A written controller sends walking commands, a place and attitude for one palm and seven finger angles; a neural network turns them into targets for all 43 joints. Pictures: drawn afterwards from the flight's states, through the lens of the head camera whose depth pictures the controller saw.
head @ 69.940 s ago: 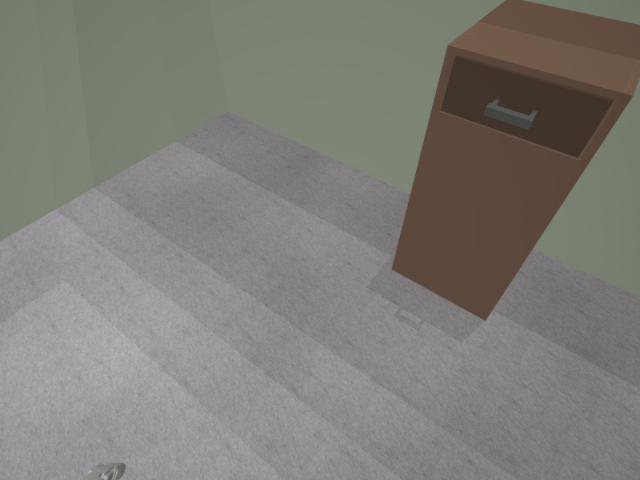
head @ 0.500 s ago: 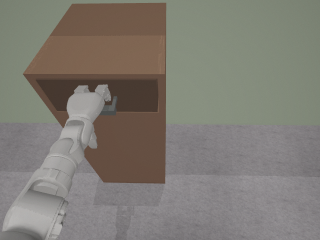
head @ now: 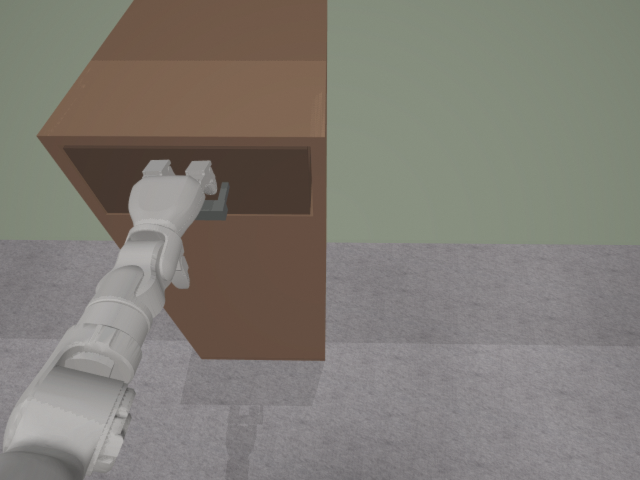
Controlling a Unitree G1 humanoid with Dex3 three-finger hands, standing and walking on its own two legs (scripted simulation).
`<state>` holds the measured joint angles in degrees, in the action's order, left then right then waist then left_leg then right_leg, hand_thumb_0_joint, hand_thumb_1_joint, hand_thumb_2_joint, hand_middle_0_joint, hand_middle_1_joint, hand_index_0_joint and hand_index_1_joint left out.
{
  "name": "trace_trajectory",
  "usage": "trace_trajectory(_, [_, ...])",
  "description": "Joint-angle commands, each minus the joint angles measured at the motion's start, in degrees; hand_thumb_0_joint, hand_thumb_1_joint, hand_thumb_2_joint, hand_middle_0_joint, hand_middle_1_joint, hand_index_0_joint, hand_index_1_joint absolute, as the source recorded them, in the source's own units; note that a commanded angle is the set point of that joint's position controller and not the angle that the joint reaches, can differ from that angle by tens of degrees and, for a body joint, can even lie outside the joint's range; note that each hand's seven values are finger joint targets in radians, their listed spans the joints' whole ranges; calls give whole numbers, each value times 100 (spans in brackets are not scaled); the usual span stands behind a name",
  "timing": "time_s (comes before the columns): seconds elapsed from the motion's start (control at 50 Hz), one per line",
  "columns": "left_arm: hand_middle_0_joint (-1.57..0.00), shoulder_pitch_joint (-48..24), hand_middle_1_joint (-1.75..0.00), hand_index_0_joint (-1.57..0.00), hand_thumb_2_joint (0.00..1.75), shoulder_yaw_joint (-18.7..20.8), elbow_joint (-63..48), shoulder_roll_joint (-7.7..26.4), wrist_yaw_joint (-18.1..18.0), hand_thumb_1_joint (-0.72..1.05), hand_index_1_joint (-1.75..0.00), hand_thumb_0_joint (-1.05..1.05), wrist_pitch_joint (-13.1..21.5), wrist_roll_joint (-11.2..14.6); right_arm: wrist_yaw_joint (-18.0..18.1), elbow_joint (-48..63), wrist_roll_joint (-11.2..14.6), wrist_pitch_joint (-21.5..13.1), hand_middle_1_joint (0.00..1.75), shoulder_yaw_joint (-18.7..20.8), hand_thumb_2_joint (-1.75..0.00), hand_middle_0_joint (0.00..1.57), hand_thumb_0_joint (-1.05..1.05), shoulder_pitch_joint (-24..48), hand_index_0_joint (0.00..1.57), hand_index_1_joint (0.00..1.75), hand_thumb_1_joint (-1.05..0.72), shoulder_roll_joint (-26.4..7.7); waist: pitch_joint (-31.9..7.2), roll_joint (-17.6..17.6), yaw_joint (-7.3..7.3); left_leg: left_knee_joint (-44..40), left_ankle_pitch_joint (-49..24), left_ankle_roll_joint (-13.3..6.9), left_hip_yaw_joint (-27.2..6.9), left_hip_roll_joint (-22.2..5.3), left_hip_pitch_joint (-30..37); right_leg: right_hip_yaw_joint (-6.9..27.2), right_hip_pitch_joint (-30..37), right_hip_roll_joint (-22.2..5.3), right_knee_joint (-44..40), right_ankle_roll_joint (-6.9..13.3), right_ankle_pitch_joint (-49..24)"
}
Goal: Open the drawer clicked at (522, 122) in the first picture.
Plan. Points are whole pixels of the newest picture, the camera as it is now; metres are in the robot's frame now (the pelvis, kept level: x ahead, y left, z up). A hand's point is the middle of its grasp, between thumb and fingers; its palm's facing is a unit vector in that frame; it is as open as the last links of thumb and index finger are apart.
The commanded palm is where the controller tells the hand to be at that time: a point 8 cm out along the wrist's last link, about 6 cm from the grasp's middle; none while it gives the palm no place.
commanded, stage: lower the fingers behind the handle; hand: left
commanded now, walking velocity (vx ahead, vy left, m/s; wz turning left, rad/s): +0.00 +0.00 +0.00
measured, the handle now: (193, 199) +0.50 +0.19 +0.04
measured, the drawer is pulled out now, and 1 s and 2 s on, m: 0.00 0.00 0.00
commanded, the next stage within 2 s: lift the fingers back up to retry in 0.16 s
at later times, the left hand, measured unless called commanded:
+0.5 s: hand (180, 221) +0.45 +0.20 +0.05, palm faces -0.02 -0.06 -1.00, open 13.8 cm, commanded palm +0.42 +0.21 +0.12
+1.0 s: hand (164, 193) +0.45 +0.20 +0.11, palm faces +0.01 -0.07 -1.00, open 13.8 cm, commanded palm +0.42 +0.21 +0.16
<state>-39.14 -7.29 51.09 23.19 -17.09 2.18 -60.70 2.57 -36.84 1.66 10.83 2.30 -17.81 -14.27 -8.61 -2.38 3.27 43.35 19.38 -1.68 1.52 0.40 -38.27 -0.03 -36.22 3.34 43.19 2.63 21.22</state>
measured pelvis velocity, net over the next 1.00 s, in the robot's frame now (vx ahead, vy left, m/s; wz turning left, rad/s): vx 0.03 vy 0.02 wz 0.00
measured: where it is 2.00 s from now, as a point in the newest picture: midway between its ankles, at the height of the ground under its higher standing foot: outside the picture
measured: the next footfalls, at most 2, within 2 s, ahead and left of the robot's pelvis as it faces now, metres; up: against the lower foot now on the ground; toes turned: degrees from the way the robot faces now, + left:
none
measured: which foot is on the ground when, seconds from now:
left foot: down 0.00-1.00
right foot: down 0.00-1.00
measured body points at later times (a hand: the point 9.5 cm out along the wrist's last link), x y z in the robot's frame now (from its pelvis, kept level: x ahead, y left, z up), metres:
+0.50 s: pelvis +0.00 +0.01 +0.00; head +0.05 +0.00 +0.45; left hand +0.44 +0.20 +0.11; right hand +0.06 -0.26 -0.13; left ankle +0.01 +0.10 -0.71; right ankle -0.01 -0.09 -0.71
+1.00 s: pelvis +0.03 +0.02 +0.02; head +0.06 -0.01 +0.47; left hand +0.44 +0.20 +0.16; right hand +0.14 -0.24 -0.11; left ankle +0.01 +0.10 -0.71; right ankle -0.01 -0.09 -0.71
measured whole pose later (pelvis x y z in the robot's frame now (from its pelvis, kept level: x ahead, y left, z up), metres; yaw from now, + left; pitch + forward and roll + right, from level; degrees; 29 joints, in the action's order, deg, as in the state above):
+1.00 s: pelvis +0.03 +0.02 +0.02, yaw +0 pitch +9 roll +0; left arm -34.1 -9.1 35.2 23.3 -6.1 -0.8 -55.7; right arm 1.6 -36.4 2.3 11.5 2.6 -13.7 -14.5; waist -6.9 -3.7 0.3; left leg 34.8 18.1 -2.7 2.2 1.8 -25.9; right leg 1.1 -24.0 2.0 34.7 1.5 20.0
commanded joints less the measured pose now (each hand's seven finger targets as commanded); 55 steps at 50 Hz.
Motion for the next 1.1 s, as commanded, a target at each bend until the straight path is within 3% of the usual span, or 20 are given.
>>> trace_trajectory(0.0, [-30, -1685, -120, -30, 30, 436, -334, 1266, 46, -50, -120, 0, -216, 39, 58, 544, 0, -136, 30, 260, -90, 20, 0, -244, 20, 30, -90, -822, -1354, 569, 70, -362, -950, -186, 70, 161, 761, 178, 758, -90, -796, -78, -1265])
trace_trajectory(0.06, [-30, -1715, -120, -30, 30, 439, -352, 1280, 39, -50, -120, 0, -227, 14, 55, 559, 4, -116, 30, 254, -90, 20, 0, -255, 20, 30, -90, -813, -1445, 472, 50, -370, -1027, -181, 56, 151, 815, 151, 761, -72, -748, -59, -1281])
trace_trajectory(0.08, [-30, -1732, -120, -30, 30, 320, -331, 1116, 36, -50, -120, 0, -248, 43, 51, 557, -6, -124, 30, 257, -90, 20, 0, -259, 20, 30, -90, -810, -1363, 399, 86, -376, -998, -180, 56, 151, 843, 130, 684, -67, -770, -53, -1245])
trace_trajectory(0.12, [-30, -1717, -120, -30, 30, 417, -202, 1242, 32, -50, -120, 0, -288, 51, 67, 549, 6, -128, 30, 244, -90, 20, 0, -273, 20, 30, -90, -831, -1235, 604, 94, -383, -888, -187, 47, 149, 752, 137, 673, -67, -813, -68, -1129])
trace_trajectory(0.16, [-30, -1818, -120, -30, 30, 370, -224, 1221, 53, -50, -120, 0, -292, 57, 76, 554, 15, -131, 30, 242, -90, 20, 0, -281, 20, 30, -90, -827, -1356, 609, 102, -393, -853, -193, 56, 151, 771, 151, 703, -80, -817, -85, -1082])
trace_trajectory(0.2, [-30, -1849, -120, -30, 30, 392, -99, 1305, 70, -50, -120, 0, -334, 40, 99, 537, 21, -134, 30, 219, -90, 20, 0, -283, 20, 30, -90, -844, -1201, 613, 127, -410, -768, -187, 47, 146, 696, 134, 630, -82, -831, -84, -981])
trace_trajectory(0.24, [-30, -1938, -120, -30, 30, 372, -115, 1283, 89, -50, -120, 0, -328, 45, 105, 537, 9, -144, 30, 220, -90, 20, 0, -301, 20, 30, -90, -845, -1279, 576, 136, -406, -818, -194, 37, 141, 728, 134, 661, -81, -827, -71, -1024])
trace_trajectory(0.28, [-30, -2006, -120, -30, 30, 557, -363, 1530, 78, -50, -120, 0, -293, 50, 123, 579, 15, -143, 30, 229, -90, 20, 0, -265, 20, 30, -90, -831, -1535, 451, 49, -423, -881, -199, 60, 138, 850, 161, 822, -90, -813, -75, -1074])
trace_trajectory(0.34, [-30, -2248, -120, -30, 30, 482, -700, 1397, 92, -50, -120, 0, -220, 93, 118, 601, 10, -161, 30, 252, -90, 20, 0, -249, 20, 30, -90, -794, -1677, 305, 74, -466, -1076, -197, 33, 122, 1113, 127, 879, -67, -832, -51, -1195])
trace_trajectory(0.46, [-30, -2250, -120, -30, 30, 897, -1186, 1929, 60, -50, -120, 0, -49, 126, 167, 632, 41, -199, 30, 242, -90, 20, 0, -112, 20, 30, -90, -787, -1761, 287, -74, -631, -1243, -205, 37, 128, 1224, 191, 1283, -85, -937, -66, -1419])
trace_trajectory(0.56, [-30, -2409, -120, -30, 30, 585, -1866, 1444, 19, -50, -120, 0, 30, 177, 80, 599, 20, -263, 30, 327, -90, 20, 0, -65, 20, 30, -90, -751, -2077, -183, -48, -680, -1940, -165, -29, 89, 2054, 63, 1186, -12, -908, 0, -1744])
trace_trajectory(0.64, [-30, -2358, -120, -30, 30, 351, -1907, 1166, 202, -50, -120, 0, -149, 308, 28, 527, 36, -258, 30, 342, -90, 20, 0, -4, 20, 30, -90, -800, -1838, 90, 45, -787, -2102, -158, -95, 54, 2281, -13, 1189, -4, -1039, 3, -1777])
trace_trajectory(0.72, [-30, -2505, -120, -30, 30, 257, -1965, 1142, 450, -50, -120, 0, -249, 352, 49, 493, 51, -232, 30, 325, -90, 20, 0, 93, 20, 30, -90, -814, -1593, 188, 35, -900, -2060, -178, -97, 68, 2377, -17, 1259, -34, -1149, -1, -1817])
trace_trajectory(0.76, [-30, -2528, -120, -30, 30, 452, -2254, 1435, 580, -50, -120, 0, -185, 342, 55, 524, 52, -211, 30, 309, -90, 20, 0, 143, 20, 30, -90, -813, -1941, 76, -74, -911, -2429, -166, -119, 75, 2589, 17, 1478, -50, -1108, 3, -2095])
trace_trajectory(0.8, [-30, -2375, -120, -30, 30, 335, -2351, 1273, 694, -50, -120, 0, -181, 378, 36, 562, 55, -183, 30, 294, -90, 20, 0, 222, 20, 30, -90, -782, -1782, 42, -94, -914, -2670, -140, -131, 66, 2653, -32, 1451, -45, -1107, 14, -2216])
trace_trajectory(0.84, [-30, -2133, -120, -30, 30, 394, -2626, 1296, 794, -50, -120, 0, -190, 475, 1, 644, 55, -168, 30, 294, -90, 20, 0, 344, 20, 30, -90, -782, -1822, -53, -205, -936, -2995, -121, -145, 42, 2781, -20, 1597, -53, -1115, 38, -2342])
trace_trajectory(0.9, [-30, -1591, -120, -30, 30, 380, -2533, 1178, 891, -50, -120, 0, -274, 480, -58, 666, 61, -122, 30, 256, -90, 20, 0, 420, 20, 30, -90, -784, -1613, 305, -277, -956, -3139, -106, -130, 29, 2667, -37, 1626, -52, -1111, 8, -2523])
trace_trajectory(0.92, [-30, -1446, -120, -30, 30, 259, -2560, 998, 924, -50, -120, 0, -323, 504, -82, 700, 62, -104, 30, 255, -90, 20, 0, 460, 20, 30, -90, -775, -1525, 327, -286, -969, -3143, -97, -120, 23, 2626, -57, 1633, -59, -1107, 13, -2518])
trace_trajectory(0.98, [-30, -1410, -120, -30, 30, 358, -2667, 1160, 992, -50, -120, 0, -407, 479, -97, 729, 60, -48, 30, 231, -90, 20, 0, 557, 20, 30, -90, -792, -1464, 476, -309, -1004, -2919, -107, -86, 45, 2540, -16, 1759, -78, -1149, 10, -2535])
trace_trajectory(1.08, [-30, -1887, -120, -30, 30, 258, -3301, 1130, 932, -50, -120, 0, -257, 439, -53, 753, 44, -88, 30, 238, -90, 20, 0, 687, 20, 30, -90, -708, -1690, 24, -268, -950, -2962, -110, -114, 91, 2828, 32, 1704, -87, -1129, 32, -2511])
